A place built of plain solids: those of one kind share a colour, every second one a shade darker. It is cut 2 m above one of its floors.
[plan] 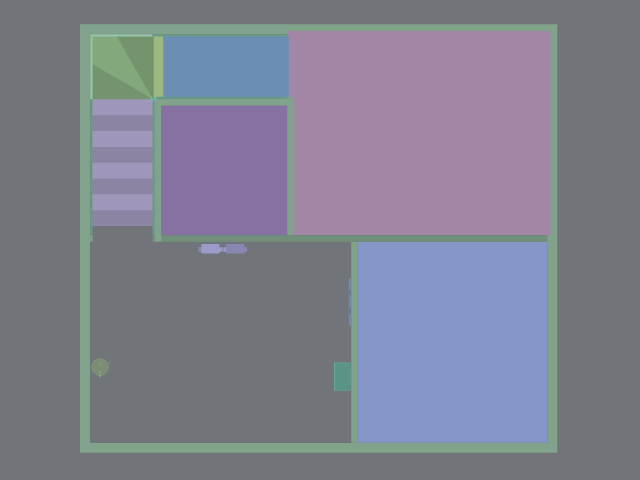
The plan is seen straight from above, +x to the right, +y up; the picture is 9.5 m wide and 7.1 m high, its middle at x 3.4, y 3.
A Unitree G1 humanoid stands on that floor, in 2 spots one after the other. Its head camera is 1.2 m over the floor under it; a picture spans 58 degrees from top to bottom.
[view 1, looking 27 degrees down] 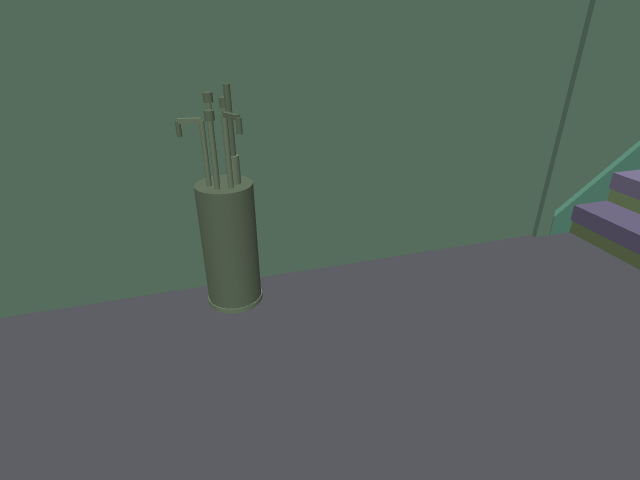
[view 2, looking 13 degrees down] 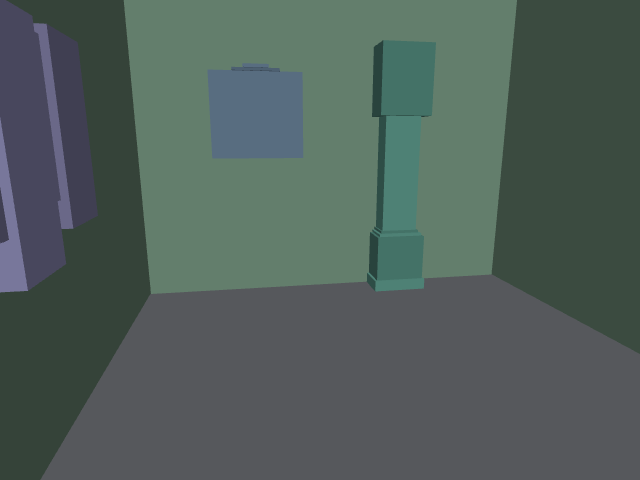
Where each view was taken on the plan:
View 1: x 1.93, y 1.00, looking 163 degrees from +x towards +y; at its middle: wall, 2.27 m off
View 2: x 0.40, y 2.21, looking -10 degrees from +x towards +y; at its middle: wall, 3.61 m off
